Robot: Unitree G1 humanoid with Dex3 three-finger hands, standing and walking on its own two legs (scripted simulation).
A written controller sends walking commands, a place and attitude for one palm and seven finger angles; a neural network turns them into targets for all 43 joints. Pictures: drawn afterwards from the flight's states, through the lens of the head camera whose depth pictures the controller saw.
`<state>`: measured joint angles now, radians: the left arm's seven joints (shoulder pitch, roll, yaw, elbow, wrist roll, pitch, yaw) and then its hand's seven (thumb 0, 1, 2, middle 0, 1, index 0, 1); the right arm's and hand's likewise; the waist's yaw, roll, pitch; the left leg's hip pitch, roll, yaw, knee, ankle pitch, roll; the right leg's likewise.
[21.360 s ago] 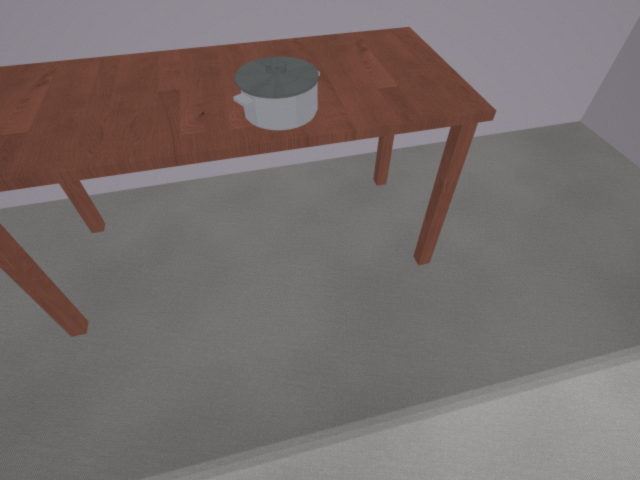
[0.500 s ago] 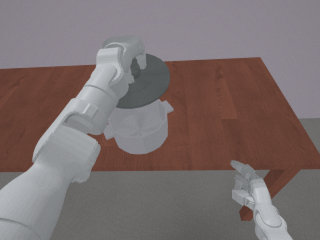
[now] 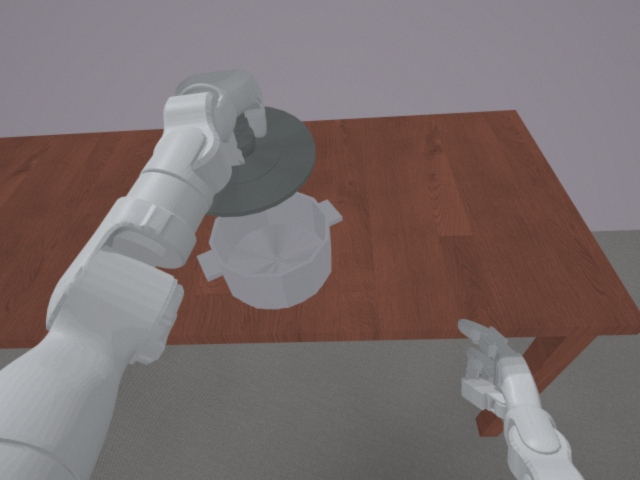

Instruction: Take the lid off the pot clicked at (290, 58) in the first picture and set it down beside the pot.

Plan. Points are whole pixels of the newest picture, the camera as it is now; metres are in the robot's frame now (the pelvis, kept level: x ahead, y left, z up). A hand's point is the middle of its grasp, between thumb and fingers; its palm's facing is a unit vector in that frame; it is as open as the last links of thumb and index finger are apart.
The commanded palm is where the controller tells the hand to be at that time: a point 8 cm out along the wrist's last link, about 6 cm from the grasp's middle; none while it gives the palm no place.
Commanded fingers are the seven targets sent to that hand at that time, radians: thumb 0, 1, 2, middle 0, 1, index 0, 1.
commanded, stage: move the lid sideways beside the pot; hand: left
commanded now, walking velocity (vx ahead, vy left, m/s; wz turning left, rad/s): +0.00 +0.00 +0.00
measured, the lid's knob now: (236, 141) +0.51 +0.09 +0.18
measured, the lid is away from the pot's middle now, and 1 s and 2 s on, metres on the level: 0.02 0.15 0.23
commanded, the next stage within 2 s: lower the lid onto the table in 1.78 s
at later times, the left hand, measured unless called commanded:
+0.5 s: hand (176, 148) +0.48 +0.16 +0.20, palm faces -0.26 -0.04 -0.96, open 7.9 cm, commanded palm +0.47 +0.17 +0.27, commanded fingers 0.00 0.60 1.03 -0.80 -1.00 -0.83 -1.02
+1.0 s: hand (132, 151) +0.48 +0.22 +0.20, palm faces -0.27 -0.05 -0.96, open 7.9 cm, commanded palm +0.48 +0.23 +0.27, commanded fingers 0.00 0.60 1.03 -0.80 -1.00 -0.83 -1.02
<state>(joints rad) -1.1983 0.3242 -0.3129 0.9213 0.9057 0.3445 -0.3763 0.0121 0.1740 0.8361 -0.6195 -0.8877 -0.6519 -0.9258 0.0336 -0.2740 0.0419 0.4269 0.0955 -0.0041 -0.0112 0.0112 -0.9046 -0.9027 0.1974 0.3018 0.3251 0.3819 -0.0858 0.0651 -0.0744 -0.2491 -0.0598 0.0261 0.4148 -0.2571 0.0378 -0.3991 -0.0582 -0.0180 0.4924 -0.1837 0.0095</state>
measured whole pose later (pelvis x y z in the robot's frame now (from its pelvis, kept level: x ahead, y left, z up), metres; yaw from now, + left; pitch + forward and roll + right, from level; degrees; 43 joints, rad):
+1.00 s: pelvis +0.01 +0.02 +0.00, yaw +1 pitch +6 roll +0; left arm -1.11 0.56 -0.23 0.85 0.93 0.18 -0.48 0.01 0.18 0.83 -0.62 -0.89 -0.65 -0.93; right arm 0.09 -0.30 0.01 0.38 0.10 0.02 -0.01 0.01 -0.90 -0.90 0.20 0.30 0.31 0.38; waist -0.09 0.04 -0.06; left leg -0.26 -0.07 0.00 0.43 -0.28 0.06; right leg -0.37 -0.07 -0.04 0.43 -0.17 0.03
